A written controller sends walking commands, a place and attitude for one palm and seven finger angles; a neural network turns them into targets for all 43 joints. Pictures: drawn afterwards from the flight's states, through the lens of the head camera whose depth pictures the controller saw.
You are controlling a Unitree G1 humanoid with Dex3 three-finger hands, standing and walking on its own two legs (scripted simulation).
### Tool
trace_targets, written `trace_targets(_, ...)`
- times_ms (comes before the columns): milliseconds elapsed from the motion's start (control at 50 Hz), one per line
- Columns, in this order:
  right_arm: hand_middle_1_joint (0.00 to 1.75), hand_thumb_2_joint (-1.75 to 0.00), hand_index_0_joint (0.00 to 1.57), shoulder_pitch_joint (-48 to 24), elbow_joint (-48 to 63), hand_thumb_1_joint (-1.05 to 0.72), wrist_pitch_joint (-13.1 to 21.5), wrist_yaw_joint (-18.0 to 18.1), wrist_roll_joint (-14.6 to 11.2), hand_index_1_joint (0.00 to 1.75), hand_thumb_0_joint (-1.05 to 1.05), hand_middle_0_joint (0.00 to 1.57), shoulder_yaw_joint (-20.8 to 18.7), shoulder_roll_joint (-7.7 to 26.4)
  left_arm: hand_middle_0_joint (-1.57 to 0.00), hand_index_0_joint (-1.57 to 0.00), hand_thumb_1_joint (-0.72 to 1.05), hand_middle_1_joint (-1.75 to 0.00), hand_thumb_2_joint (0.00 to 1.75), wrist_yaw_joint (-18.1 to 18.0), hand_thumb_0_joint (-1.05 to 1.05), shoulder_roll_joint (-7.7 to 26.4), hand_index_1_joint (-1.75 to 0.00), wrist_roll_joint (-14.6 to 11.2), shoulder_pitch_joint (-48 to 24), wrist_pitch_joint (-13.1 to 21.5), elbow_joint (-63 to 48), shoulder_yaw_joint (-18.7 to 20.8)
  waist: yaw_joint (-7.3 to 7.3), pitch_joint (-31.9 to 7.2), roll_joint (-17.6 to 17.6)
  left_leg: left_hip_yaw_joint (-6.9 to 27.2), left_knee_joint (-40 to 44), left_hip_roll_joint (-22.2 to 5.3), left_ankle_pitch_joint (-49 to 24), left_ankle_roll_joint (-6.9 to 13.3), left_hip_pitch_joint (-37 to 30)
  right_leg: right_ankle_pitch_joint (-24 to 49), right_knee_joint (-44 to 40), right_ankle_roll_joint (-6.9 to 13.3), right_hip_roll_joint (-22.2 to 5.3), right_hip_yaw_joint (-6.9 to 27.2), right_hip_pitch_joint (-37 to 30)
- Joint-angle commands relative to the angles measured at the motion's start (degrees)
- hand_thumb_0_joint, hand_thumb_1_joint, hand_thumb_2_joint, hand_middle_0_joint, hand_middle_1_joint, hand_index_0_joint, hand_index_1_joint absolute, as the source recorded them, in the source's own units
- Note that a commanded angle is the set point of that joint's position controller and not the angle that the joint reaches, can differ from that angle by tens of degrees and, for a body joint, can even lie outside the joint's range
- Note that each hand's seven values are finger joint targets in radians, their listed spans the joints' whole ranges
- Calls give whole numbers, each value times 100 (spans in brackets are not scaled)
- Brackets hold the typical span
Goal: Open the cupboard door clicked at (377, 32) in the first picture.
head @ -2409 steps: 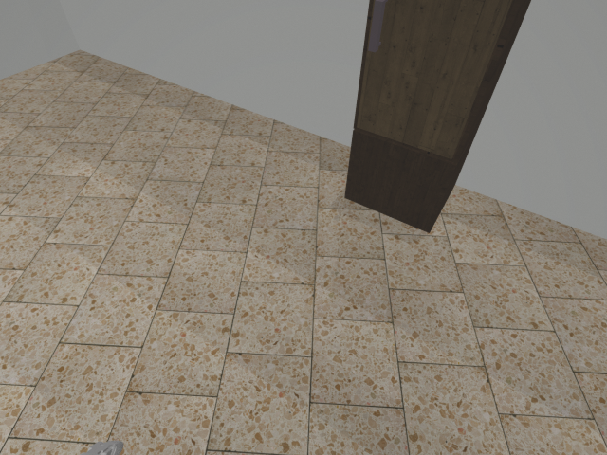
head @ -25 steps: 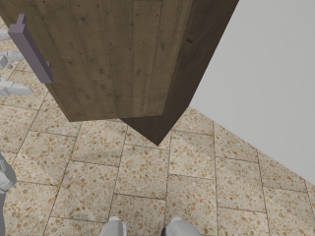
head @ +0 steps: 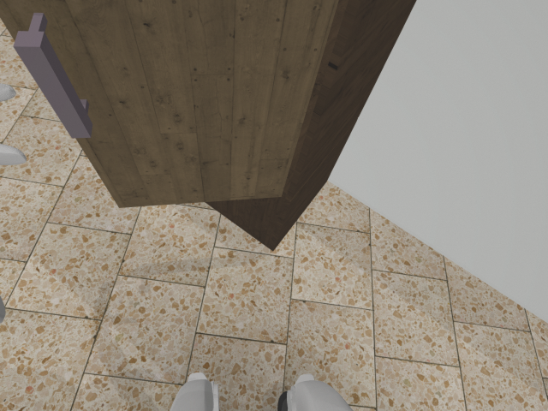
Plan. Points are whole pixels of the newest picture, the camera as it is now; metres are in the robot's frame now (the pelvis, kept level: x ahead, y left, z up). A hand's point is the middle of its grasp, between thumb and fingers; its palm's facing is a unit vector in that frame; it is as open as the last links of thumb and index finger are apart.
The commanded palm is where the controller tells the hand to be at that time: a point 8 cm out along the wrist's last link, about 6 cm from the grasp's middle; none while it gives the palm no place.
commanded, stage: move the hooked fingers beside the handle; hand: left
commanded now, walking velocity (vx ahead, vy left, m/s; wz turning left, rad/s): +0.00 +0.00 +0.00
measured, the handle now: (62, 80) +0.54 +0.26 +0.11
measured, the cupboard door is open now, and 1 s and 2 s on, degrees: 44 44 44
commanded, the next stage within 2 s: slide the fingers in behind the handle in 0.98 s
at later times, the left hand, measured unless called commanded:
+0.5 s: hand out of the picture +0.47 +0.34 +0.11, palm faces +0.10 -0.99 +0.02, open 14.0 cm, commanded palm +0.46 +0.37 +0.11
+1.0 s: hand out of the picture +0.46 +0.34 +0.12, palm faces +0.11 -0.99 +0.01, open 14.0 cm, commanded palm +0.45 +0.37 +0.11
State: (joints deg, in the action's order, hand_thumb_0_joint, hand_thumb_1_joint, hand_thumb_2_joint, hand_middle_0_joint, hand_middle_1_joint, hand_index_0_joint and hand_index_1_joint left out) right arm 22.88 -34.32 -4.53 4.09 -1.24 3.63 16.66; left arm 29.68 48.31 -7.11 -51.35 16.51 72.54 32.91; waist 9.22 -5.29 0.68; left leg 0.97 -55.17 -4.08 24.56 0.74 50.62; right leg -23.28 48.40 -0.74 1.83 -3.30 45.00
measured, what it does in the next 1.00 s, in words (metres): stands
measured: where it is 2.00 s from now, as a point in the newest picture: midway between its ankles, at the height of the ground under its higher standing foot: outside the picture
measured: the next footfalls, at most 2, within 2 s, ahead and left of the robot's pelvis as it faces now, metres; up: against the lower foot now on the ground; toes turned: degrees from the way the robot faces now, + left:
none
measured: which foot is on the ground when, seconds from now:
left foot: down 0.00-1.00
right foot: down 0.00-1.00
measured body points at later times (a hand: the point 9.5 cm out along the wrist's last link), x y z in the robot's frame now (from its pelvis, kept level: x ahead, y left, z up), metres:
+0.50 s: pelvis +0.00 +0.00 +0.00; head +0.13 +0.04 +0.43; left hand +0.46 +0.39 +0.12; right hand +0.01 -0.27 -0.10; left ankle +0.01 +0.10 -0.69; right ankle -0.01 -0.14 -0.69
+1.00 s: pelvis +0.00 +0.00 +0.00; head +0.12 +0.03 +0.43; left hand +0.45 +0.39 +0.12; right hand +0.02 -0.28 -0.10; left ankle +0.01 +0.10 -0.69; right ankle -0.01 -0.14 -0.69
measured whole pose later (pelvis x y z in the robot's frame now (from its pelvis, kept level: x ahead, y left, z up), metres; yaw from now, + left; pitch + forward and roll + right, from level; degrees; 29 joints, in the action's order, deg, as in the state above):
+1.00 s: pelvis +0.00 +0.00 +0.00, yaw +0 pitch +20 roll -5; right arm 22.7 -33.9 -4.8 3.8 -1.4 3.5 17.0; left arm 31.9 48.7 -8.0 -49.3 15.8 71.5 34.4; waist 8.6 -5.8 0.9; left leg 1.3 -55.3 -4.2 24.9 0.6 50.3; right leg -23.6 48.4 -0.6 2.1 -3.4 44.6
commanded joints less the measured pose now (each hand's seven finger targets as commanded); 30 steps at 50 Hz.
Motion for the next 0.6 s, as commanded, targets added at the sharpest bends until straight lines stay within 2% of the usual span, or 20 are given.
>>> trace_targets(0, 30, -90, 20, 929, 223, -90, 68, 131, 20, 30, 0, 20, -453, 1202, -30, -30, -50, -120, 30, 155, 0, 1984, -120, -255, -2156, 386, -1209, 266, -35, -2484, 1239, 258, 492, 183, -2603, 75, -2569, 1752, -391, 179, 266, 29, -348)
trace_targets(20, 30, -90, 20, 914, 229, -90, 81, 129, 18, 30, 0, 20, -454, 1220, -30, -30, -50, -120, 30, 175, 0, 2105, -120, -250, -2131, 357, -1155, 343, -52, -2546, 1221, 274, 496, 179, -2599, 64, -2537, 1772, -381, 165, 256, 31, -395)
trace_targets(60, 30, -90, 20, 891, 239, -90, 61, 131, -11, 30, 0, 20, -416, 1205, -30, -30, -50, -120, 30, 217, 0, 2000, -120, -204, -2104, 257, -955, 179, 1, -2240, 1158, 238, 502, 191, -2380, 90, -2338, 1638, -416, 149, 254, 24, -267)
trace_targets(80, 30, -90, 20, 886, 251, -90, 56, 135, -8, 30, 0, 20, -405, 1213, -30, -30, -50, -120, 30, 219, 0, 2103, -120, -186, -2256, 256, -1059, 215, -16, -2222, 1230, 243, 506, 195, -2316, 86, -2304, 1582, -413, 147, 248, 30, -266)
trace_targets(120, 30, -90, 20, 919, 243, -90, 50, 152, 10, 30, 0, 20, -422, 1233, -30, -30, -50, -120, 30, 206, 0, 2290, -120, -165, -2423, 320, -1300, 325, -20, -2513, 1388, 286, 484, 178, -2507, 65, -2533, 1619, -373, 160, 251, 21, -229)
trace_targets(160, 30, -90, 20, 918, 244, -90, 63, 147, 16, 30, 0, 20, -432, 1226, -30, -30, -50, -120, 30, 213, 0, 2266, -120, -160, -2246, 322, -1172, 354, -30, -2505, 1324, 306, 463, 167, -2525, 47, -2544, 1588, -370, 166, 263, 0, -202)
trace_targets(180, 30, -90, 20, 908, 244, -90, 51, 129, 4, 30, 0, 20, -399, 1201, -30, -30, -50, -120, 30, 246, 0, 2029, -120, -189, -2318, 317, -1174, 154, 13, -2419, 1414, 284, 470, 174, -2488, 50, -2566, 1552, -390, 162, 272, -3, -130)
trace_targets(220, 30, -90, 20, 935, 220, -90, 54, 142, 7, 30, 0, 20, -433, 1225, -30, -30, -50, -120, 30, 269, 0, 2136, -120, -228, -2298, 328, -1208, 274, -1, -2539, 1353, 306, 449, 161, -2614, 54, -2649, 1635, -386, 165, 273, 4, -151)
trace_targets(240, 30, -90, 20, 922, 229, -90, 46, 134, 2, 30, 0, 20, -405, 1203, -30, -30, -50, -120, 30, 294, 0, 2004, -120, -234, -2261, 287, -1126, 155, 8, -2482, 1391, 276, 447, 176, -2474, 62, -2579, 1557, -405, 155, 270, 10, -126)
trace_targets(280, 30, -90, 20, 937, 212, -90, 46, 152, -1, 30, 0, 20, -402, 1224, -30, -30, -50, -120, 30, 282, 0, 2161, -120, -205, -2345, 228, -1060, 235, 13, -2360, 1208, 311, 474, 171, -2353, 79, -2414, 1495, -408, 156, 267, -7, -167)
trace_targets(300, 30, -90, 20, 949, 223, -90, 51, 150, 8, 30, 0, 20, -397, 1216, -30, -30, -50, -120, 30, 287, 0, 2049, -120, -224, -2350, 246, -1127, 171, 19, -2423, 1331, 309, 471, 182, -2434, 76, -2513, 1505, -388, 175, 280, -8, -98)
trace_targets(340, 30, -90, 20, 941, 230, -90, 49, 144, 18, 30, 0, 20, -413, 1206, -30, -30, -50, -120, 30, 233, 0, 2164, -120, -180, -2368, 271, -1332, 251, -40, -2604, 1549, 321, 470, 161, -2570, 37, -2696, 1543, -371, 172, 260, -13, -95)
trace_targets(400, 30, -90, 20, 968, 251, -90, 44, 105, 47, 30, 0, 20, -430, 1202, -30, -30, -50, -120, 30, 188, 0, 2098, -120, -214, -2164, 285, -1379, 319, -71, -2664, 1506, 329, 448, 154, -2820, 28, -2787, 1650, -344, 188, 288, -42, -104)
trace_targets(420, 30, -90, 20, 957, 232, -90, 41, 105, 34, 30, 0, 20, -430, 1211, -30, -30, -50, -120, 30, 179, 0, 2201, -120, -196, -2183, 256, -1260, 364, -56, -2591, 1350, 325, 451, 148, -2679, 40, -2659, 1616, -368, 166, 280, -33, -144)
trace_targets(440, 30, -90, 20, 929, 241, -90, 34, 107, 14, 30, 0, 20, -403, 1190, -30, -30, -50, -120, 30, 184, 0, 2052, -120, -205, -2216, 215, -1108, 232, 9, -2349, 1273, 285, 459, 162, -2485, 66, -2468, 1573, -397, 150, 282, -19, -134)
trace_targets(460, 30, -90, 20, 935, 247, -90, 35, 104, 13, 30, 0, 20, -400, 1203, -30, -30, -50, -120, 30, 172, 0, 2141, -120, -184, -2285, 208, -1132, 269, -2, -2309, 1217, 277, 480, 173, -2347, 83, -2353, 1521, -416, 143, 277, -8, -202)
trace_targets(500, 30, -90, 20, 972, 249, -90, 45, 126, 28, 30, 0, 20, -404, 1215, -30, -30, -50, -120, 30, 129, 0, 2278, -120, -129, -2373, 257, -1280, 342, -36, -2447, 1357, 326, 489, 171, -2534, 61, -2505, 1556, -357, 183, 284, -24, -172)
trace_targets(520, 30, -90, 20, 967, 254, -90, 39, 112, 34, 30, 0, 20, -420, 1197, -30, -30, -50, -120, 30, 110, 0, 2253, -120, -100, -2356, 301, -1429, 329, -85, -2662, 1665, 342, 496, 155, -2675, 7, -2772, 1548, -346, 182, 273, -33, -113)
trace_targets(540, 30, -90, 20, 975, 254, -90, 40, 90, 43, 30, 0, 20, -427, 1177, -30, -30, -50, -120, 30, 103, 0, 2098, -120, -127, -2217, 320, -1457, 277, -84, -2728, 1605, 340, 471, 150, -2825, 5, -2910, 1624, -362, 180, 284, -40, -116)
trace_targets(580, 30, -90, 20, 970, 258, -90, 38, 79, 47, 30, 0, 20, -455, 1198, -30, -30, -50, -120, 30, 109, 0, 2142, -120, -176, -2024, 308, -1396, 388, -108, -2712, 1408, 335, 469, 142, -2905, 7, -2822, 1728, -363, 177, 292, -48, -248)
